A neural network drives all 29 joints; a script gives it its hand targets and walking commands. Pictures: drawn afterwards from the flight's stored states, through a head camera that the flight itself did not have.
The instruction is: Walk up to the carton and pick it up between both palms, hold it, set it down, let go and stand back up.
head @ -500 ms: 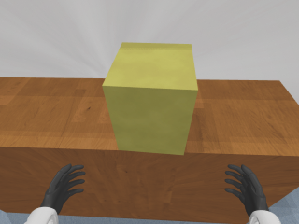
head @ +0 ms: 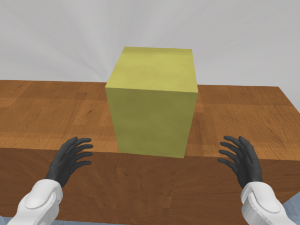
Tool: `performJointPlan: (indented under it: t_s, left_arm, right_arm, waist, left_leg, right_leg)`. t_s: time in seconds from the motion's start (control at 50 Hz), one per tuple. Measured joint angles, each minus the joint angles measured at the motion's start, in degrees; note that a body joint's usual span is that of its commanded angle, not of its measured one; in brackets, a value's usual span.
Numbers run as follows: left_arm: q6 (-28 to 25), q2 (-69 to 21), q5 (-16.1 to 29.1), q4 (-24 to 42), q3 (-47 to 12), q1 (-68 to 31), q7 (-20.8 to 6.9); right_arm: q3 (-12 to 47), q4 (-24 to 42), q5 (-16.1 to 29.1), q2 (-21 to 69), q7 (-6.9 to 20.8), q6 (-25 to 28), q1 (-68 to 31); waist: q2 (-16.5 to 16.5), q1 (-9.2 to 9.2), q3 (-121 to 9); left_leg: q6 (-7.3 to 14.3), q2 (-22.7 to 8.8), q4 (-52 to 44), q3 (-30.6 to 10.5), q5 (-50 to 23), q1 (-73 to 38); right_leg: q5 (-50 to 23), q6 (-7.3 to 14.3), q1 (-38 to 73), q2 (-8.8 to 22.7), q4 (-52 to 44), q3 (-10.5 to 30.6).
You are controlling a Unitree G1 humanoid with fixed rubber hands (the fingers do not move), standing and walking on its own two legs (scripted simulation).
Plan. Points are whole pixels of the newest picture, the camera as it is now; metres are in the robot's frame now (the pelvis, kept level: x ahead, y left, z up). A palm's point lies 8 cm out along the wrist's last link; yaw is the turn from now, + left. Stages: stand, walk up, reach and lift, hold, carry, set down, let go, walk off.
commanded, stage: reach and lift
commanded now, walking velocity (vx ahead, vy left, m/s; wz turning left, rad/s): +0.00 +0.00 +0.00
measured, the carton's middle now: (154, 102) +0.43 +0.03 +0.12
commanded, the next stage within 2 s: none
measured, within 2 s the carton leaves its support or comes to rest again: neither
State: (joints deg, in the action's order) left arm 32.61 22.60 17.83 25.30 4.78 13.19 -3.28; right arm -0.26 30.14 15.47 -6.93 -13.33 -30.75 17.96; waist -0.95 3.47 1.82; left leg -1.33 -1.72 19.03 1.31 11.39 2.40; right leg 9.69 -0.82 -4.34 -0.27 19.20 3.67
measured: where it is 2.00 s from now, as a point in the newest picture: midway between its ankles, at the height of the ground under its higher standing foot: outside the picture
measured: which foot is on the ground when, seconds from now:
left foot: down 0.00-1.00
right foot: down 0.00-1.00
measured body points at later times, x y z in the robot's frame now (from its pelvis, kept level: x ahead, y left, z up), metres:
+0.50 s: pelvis +0.01 +0.00 +0.00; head +0.00 +0.01 +0.45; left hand +0.31 +0.23 +0.15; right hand +0.30 -0.19 +0.14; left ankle +0.00 +0.13 -0.75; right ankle +0.02 -0.13 -0.75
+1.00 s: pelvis -0.01 +0.01 +0.00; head -0.02 +0.02 +0.45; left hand +0.38 +0.23 +0.21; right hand +0.36 -0.19 +0.19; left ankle +0.00 +0.13 -0.75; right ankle +0.02 -0.13 -0.75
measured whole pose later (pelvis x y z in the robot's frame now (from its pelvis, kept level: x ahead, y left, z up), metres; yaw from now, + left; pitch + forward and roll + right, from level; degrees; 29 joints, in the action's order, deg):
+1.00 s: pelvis -0.01 +0.01 +0.00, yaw +1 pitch -1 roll -1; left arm 48.9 26.9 17.6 -8.3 8.7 -38.1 0.3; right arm -2.1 -9.8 25.7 -17.0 -13.8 -35.1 -33.6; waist -1.9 -3.9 -0.7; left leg -0.8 -1.6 21.4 0.4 10.7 9.7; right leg 7.4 -1.3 -9.7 -0.1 18.1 2.9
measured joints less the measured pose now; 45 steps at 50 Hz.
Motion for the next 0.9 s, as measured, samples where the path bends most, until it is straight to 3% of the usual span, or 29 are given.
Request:
performJointPlan:
  t_s: [0.3, 0.58, 0.72, 0.8, 0.9]
  left_arm:
    - [9.3, -1.0, -0.1, -4.5, 4.7, -13.6, -0.1]
    - [15.0, -2.1, -2.1, -9.3, 7.1, -25.7, 1.1]
    - [17.4, -0.8, -2.2, -13.5, 7.5, -32.6, 2.7]
    - [18.2, 1.1, -1.3, -21.5, 6.6, -40.1, 3.1]
    - [17.6, 2.4, -1.7, -27.4, 6.4, -45.9, 3.2]
  right_arm:
    - [-1.7, -6.1, 3.8, -3.8, -1.8, -4.9, -13.9]
    - [-1.5, -13.3, 7.5, -7.7, -2.4, -4.7, -26.1]
    - [-1.4, -19.2, 9.7, -8.9, -2.3, -5.2, -33.3]
    - [-1.9, -27.8, 9.1, -9.4, -1.3, -5.5, -40.8]
    - [-1.3, -33.8, 9.9, -9.8, -1.5, -4.9, -46.5]
  waist:
    - [0.0, -2.08, 0.1]
    - [-0.6, -4.24, 1.0]
    - [-1.4, -4.99, -0.1]
    - [-1.3, -5.71, -0.4]
    - [-1.1, -6.50, -1.3]
  left_leg:
    - [-0.1, 0.0, -1.3, 0.3, -0.4, 0.1]
    - [0.2, 0.0, -0.7, 0.8, -0.2, 1.0]
    - [0.3, 0.0, 0.0, 0.8, -0.5, 3.0]
    - [0.5, 0.1, 1.2, 0.3, -0.4, 4.2]
    - [0.5, 0.1, 1.5, -0.1, -0.7, 5.5]
  right_leg:
    - [-0.1, 0.0, -0.5, 0.0, -0.6, 0.2]
    - [-0.7, -0.4, -1.0, 0.0, -1.2, 0.8]
    - [-1.2, -0.4, -2.8, 0.0, -0.9, 0.8]
    - [-1.3, -0.4, -3.5, 0.1, -0.5, 0.3]
    - [-2.0, -0.5, -4.3, 0.1, -1.0, 0.0]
